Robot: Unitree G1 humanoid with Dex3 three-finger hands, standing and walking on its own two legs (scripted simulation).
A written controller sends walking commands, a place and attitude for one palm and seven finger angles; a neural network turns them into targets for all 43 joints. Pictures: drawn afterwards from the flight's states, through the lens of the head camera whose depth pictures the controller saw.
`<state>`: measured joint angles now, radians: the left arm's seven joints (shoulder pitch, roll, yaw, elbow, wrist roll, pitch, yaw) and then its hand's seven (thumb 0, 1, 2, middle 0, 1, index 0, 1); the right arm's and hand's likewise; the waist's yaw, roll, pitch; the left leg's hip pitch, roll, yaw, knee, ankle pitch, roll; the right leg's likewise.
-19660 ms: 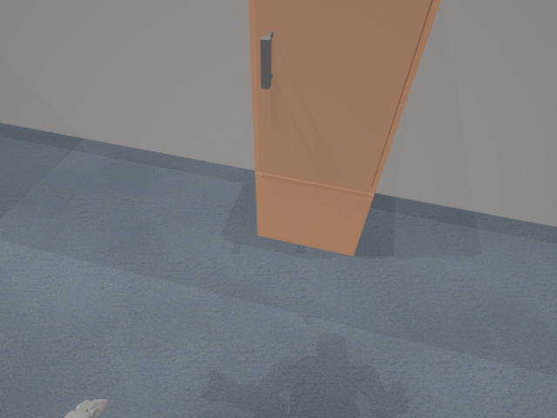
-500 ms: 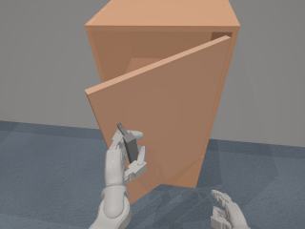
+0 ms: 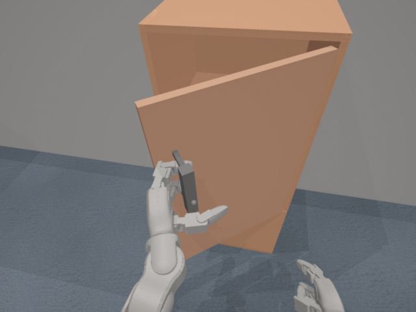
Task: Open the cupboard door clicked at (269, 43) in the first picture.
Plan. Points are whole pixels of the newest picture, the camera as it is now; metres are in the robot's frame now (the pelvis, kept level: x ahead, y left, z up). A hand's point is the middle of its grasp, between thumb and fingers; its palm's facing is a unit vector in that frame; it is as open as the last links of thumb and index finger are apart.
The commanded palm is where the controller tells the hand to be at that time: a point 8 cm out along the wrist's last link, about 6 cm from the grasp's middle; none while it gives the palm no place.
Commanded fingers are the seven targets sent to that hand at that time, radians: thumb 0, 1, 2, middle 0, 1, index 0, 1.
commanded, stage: open thumb and fingers to let go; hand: left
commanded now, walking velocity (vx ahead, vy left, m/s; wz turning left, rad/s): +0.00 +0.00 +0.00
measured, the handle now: (184, 182) +0.34 +0.07 +0.09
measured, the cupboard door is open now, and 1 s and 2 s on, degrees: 38 41 40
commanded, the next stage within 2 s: slide the hand sideways off the handle in 0.38 s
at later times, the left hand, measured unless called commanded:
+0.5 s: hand (196, 199) +0.29 +0.04 +0.10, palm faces +0.15 -0.99 -0.03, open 15.4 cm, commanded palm +0.24 +0.07 +0.09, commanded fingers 0.00 -0.50 0.30 -0.15 -0.30 -0.15 -0.30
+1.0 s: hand (182, 229) +0.24 +0.06 +0.09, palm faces -0.21 -0.98 -0.02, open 16.4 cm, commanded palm +0.22 +0.12 +0.09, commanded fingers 0.00 -0.50 0.30 -0.15 -0.30 -0.15 -0.30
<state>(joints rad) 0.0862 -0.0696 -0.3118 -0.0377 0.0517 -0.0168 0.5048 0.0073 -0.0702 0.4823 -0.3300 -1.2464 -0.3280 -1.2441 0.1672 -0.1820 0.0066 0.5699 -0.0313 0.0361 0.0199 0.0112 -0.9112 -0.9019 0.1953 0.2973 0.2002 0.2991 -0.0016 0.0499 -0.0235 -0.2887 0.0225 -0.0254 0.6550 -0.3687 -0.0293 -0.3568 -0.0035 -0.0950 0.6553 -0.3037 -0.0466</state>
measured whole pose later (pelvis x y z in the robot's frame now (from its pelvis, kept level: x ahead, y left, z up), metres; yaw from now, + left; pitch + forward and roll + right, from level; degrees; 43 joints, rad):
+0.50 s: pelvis +0.00 +0.02 +0.00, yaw -1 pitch +0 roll +0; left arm 0.00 -0.08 -0.36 0.00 0.05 0.05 0.53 -0.02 -0.50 0.30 -0.30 -0.53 -0.26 -0.57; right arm 0.15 -0.15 0.03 0.59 -0.03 0.07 0.06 0.01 -0.91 -0.90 0.20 0.30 0.20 0.30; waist 0.00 0.04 -0.03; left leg -0.32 0.01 0.00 0.69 -0.38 0.00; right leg -0.39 -0.02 -0.07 0.68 -0.30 -0.02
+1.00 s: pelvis +0.00 +0.02 -0.01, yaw -2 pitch +1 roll +1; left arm 0.24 0.09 -0.25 -0.21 -0.05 -0.06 0.01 -0.02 -0.50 0.30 -0.17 -0.31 -0.15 -0.30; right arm 0.23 -0.20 0.05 0.47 0.01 -0.02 0.01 0.01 -0.91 -0.90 0.20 0.30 0.20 0.30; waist -0.01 0.03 -0.03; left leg -0.33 0.01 0.01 0.72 -0.40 -0.01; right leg -0.42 -0.02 -0.05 0.73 -0.33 -0.02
